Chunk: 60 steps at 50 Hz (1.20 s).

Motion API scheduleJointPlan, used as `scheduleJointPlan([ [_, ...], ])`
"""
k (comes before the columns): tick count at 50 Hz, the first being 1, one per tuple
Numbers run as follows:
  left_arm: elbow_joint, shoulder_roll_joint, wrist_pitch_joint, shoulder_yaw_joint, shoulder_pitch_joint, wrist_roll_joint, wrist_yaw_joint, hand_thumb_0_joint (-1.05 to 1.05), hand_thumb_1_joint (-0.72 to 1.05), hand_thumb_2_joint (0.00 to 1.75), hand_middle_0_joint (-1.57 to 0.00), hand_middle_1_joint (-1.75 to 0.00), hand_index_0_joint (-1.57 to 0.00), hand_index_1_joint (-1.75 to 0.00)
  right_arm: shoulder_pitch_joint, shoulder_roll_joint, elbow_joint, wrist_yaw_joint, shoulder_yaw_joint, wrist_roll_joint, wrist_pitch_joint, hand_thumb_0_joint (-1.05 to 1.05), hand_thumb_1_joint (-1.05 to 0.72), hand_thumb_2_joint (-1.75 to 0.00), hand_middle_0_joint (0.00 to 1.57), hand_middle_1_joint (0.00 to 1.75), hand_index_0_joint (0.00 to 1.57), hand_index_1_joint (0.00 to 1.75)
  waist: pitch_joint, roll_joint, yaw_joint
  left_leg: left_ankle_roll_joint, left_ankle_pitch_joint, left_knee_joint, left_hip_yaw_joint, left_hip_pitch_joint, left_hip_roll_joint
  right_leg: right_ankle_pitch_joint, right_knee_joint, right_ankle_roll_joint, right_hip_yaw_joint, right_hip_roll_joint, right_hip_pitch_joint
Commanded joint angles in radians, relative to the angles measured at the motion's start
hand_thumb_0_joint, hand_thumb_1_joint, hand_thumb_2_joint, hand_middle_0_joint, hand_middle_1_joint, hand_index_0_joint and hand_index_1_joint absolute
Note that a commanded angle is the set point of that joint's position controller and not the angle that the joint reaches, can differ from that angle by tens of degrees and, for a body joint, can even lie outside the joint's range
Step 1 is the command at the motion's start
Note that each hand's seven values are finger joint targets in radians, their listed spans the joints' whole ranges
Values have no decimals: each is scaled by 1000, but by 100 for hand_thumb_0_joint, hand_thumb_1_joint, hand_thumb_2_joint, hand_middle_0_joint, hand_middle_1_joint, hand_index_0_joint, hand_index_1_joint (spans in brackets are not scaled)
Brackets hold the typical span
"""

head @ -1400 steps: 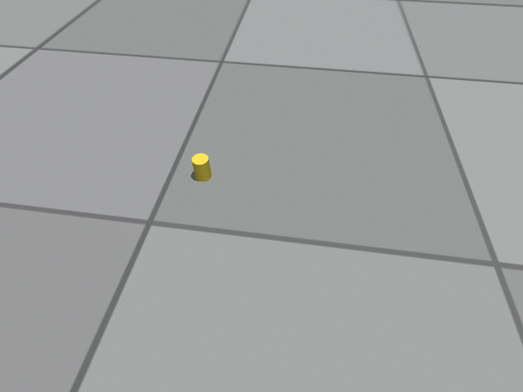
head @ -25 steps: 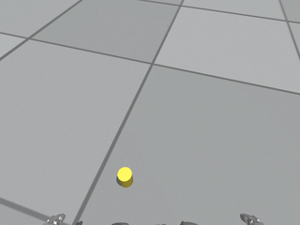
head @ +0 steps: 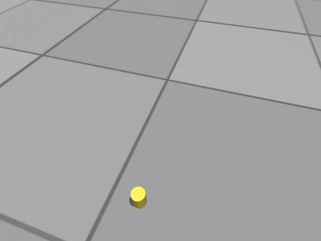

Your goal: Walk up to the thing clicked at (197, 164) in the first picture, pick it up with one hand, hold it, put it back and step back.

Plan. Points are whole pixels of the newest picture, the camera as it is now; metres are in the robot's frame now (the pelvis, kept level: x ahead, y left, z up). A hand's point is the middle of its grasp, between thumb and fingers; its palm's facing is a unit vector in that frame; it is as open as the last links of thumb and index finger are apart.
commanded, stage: stand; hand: left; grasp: from the side
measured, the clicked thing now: (138, 197) +0.46 +0.15 -0.72
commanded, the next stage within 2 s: step back in 1.22 s
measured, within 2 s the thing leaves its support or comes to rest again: neither
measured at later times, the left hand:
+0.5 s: hand out of the picture +0.07 +0.23 -0.16, palm faces -0.01 -0.94 -0.34, open 7.4 cm
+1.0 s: hand out of the picture +0.09 +0.23 -0.15, palm faces -0.01 -0.94 -0.34, open 7.4 cm
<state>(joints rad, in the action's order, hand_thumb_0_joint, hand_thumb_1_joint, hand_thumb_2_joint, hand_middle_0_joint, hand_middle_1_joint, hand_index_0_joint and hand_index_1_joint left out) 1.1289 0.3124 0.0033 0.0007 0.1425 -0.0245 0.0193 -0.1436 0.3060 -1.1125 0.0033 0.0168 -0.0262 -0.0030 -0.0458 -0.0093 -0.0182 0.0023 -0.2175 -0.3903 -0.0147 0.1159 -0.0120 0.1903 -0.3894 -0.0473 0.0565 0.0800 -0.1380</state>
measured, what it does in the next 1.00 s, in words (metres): stands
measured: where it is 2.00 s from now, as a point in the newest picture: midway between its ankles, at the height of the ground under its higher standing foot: outside the picture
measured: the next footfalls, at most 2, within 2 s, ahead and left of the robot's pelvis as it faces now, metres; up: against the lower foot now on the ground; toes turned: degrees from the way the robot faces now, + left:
right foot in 1.86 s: -0.08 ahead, -0.09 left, +0.00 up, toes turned -1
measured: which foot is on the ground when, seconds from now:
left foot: down 0.00-1.00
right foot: down 0.00-1.00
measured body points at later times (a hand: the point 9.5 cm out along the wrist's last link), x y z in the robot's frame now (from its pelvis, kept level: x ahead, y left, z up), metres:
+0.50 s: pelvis +0.01 -0.01 +0.00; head +0.02 -0.02 +0.45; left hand +0.07 +0.28 -0.13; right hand +0.07 -0.31 -0.14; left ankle +0.00 +0.12 -0.74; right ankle +0.01 -0.15 -0.74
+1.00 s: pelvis +0.02 -0.02 +0.00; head +0.03 -0.03 +0.45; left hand +0.09 +0.27 -0.13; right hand +0.08 -0.32 -0.14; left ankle +0.00 +0.12 -0.74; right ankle +0.01 -0.15 -0.74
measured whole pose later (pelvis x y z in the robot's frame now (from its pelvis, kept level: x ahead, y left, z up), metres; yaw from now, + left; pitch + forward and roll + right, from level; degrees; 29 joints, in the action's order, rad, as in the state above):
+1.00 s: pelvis +0.02 -0.02 +0.00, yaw -1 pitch -2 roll +0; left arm 1.16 0.32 0.01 0.01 0.09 -0.01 0.01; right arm -0.11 0.34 -1.15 0.00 0.01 -0.02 0.00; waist -0.05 -0.02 -0.01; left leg -0.03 -0.20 -0.31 -0.01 0.08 0.03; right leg 0.18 -0.33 -0.02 0.06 0.04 -0.11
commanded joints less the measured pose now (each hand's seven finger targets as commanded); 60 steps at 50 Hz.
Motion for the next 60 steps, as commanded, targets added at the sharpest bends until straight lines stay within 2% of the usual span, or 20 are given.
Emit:
scheduleJointPlan([
  [1, -37, 206, 24, 44, -31, -6, 10, 0, 90, 90, -20, -30, -20, -30, 36, 203, 50, 15, 49, 1, 21, 0, -90, -90, 20, 30, 20, 30, 5, 6, 7, 15, 7, 126, -95, 72, 105, 32, 89, 46, -69, 51, 19],
  [4, -30, 209, 26, 44, -40, -5, 8, 0, 90, 90, -20, -30, -20, -30, 41, 200, 43, 12, 46, 1, 20, 0, -90, -90, 20, 30, 20, 30, -4, 12, 7, 13, 1, 122, -90, 82, 102, 61, 106, 45, -76, 53, 16],
  [7, -31, 212, 32, 45, -47, -2, 10, 0, 90, 90, -20, -30, -20, -30, 35, 200, 39, 12, 44, 3, 24, 0, -90, -90, 20, 30, 20, 30, 45, 17, 10, 15, 107, 105, -87, 44, 112, -29, 102, 50, -83, 64, 49],
  [12, -20, 214, 27, 43, -51, 1, 9, 0, 90, 90, -20, -30, -20, -30, 37, 211, 27, 14, 41, 4, 20, 0, -90, -90, 20, 30, 20, 30, 26, 0, 10, 13, 60, 123, -81, 60, 111, -6, 111, 49, -83, 59, 45],
  [23, -15, 219, 31, 45, -63, 8, 5, 0, 90, 90, -20, -30, -20, -30, 36, 218, 20, 17, 29, 6, 25, 0, -90, -90, 20, 30, 20, 30, 63, 12, 13, 12, 186, 114, -69, 16, 125, -159, 92, 51, -84, 67, 79],
  [26, -13, 210, 28, 43, -70, 8, 5, 0, 90, 90, -20, -30, -20, -30, 43, 225, 19, 17, 29, 8, 24, 0, -90, -90, 20, 30, 20, 30, 57, 9, 12, 8, 197, 116, -69, 11, 129, -155, 94, 51, -81, 63, 73],
  [31, -11, 214, 25, 46, -72, 8, 2, 0, 90, 90, -20, -30, -20, -30, 46, 223, 18, 17, 27, 8, 24, 0, -90, -90, 20, 30, 20, 30, 52, 11, 12, 4, 151, 132, -65, 23, 127, -114, 103, 52, -81, 62, 74],
  [36, -19, 217, 28, 47, -79, 9, 1, 0, 90, 90, -20, -30, -20, -30, 54, 225, 20, 17, 28, 7, 29, 0, -90, -90, 20, 30, 20, 30, 75, 20, 12, 1, 241, 119, -64, -19, 137, -197, 93, 54, -79, 63, 76],
  [38, -18, 219, 27, 47, -78, 10, 1, 0, 90, 90, -20, -30, -20, -30, 53, 224, 17, 16, 27, 8, 28, 0, -90, -90, 20, 30, 20, 30, 68, 18, 12, -1, 211, 126, -62, 0, 133, -180, 98, 52, -77, 62, 85],
  [42, -23, 219, 26, 48, -82, 11, 1, 0, 90, 90, -20, -30, -20, -30, 61, 228, 20, 17, 30, 8, 28, 0, -90, -90, 20, 30, 20, 30, 81, 12, 12, 0, 241, 122, -57, -20, 139, -211, 90, 58, -79, 62, 86],
  [45, -24, 217, 26, 48, -80, 11, 1, 0, 90, 90, -20, -30, -20, -30, 71, 232, 23, 16, 29, 9, 28, 0, -90, -90, 20, 30, 20, 30, 63, 4, 9, -1, 225, 124, -58, -15, 139, -187, 95, 55, -79, 59, 73],
  [47, -26, 222, 25, 49, -86, 9, 0, 0, 90, 90, -20, -30, -20, -30, 63, 228, 23, 15, 28, 9, 26, 0, -90, -90, 20, 30, 20, 30, 63, 15, 15, 0, 175, 130, -54, -3, 136, -150, 104, 54, -81, 59, 70],
  [51, -31, 226, 28, 49, -84, 11, -2, 0, 90, 90, -20, -30, -20, -30, 63, 228, 22, 13, 27, 10, 28, 0, -90, -90, 20, 30, 20, 30, 70, 14, 14, -3, 203, 127, -54, -23, 140, -179, 99, 59, -86, 61, 64],
  [52, -31, 220, 28, 49, -80, 11, -1, 0, 90, 90, -20, -30, -20, -30, 69, 242, 25, 15, 32, 9, 28, 0, -90, -90, 20, 30, 20, 30, 88, -1, 13, 5, 225, 116, -54, -33, 145, -206, 95, 60, -87, 64, 76],
  [53, -33, 225, 29, 49, -82, 12, -1, 0, 90, 90, -20, -30, -20, -30, 59, 229, 23, 14, 27, 10, 29, 0, -90, -90, 20, 30, 20, 30, 88, 9, 16, -2, 240, 123, -52, -27, 142, -225, 89, 59, -89, 64, 82],
  [57, -37, 224, 30, 47, -82, 12, 0, 0, 90, 90, -20, -30, -20, -30, 65, 233, 27, 13, 29, 9, 28, 0, -90, -90, 20, 30, 20, 30, 95, 16, 15, 1, 248, 116, -50, -34, 147, -235, 88, 60, -86, 65, 87],
  [60, -38, 227, 30, 45, -75, 12, -1, 0, 90, 90, -20, -30, -20, -30, 64, 232, 26, 12, 28, 10, 25, 0, -90, -90, 20, 30, 20, 30, 70, 17, 14, 0, 208, 125, -52, -17, 143, -198, 99, 60, -86, 61, 73],
])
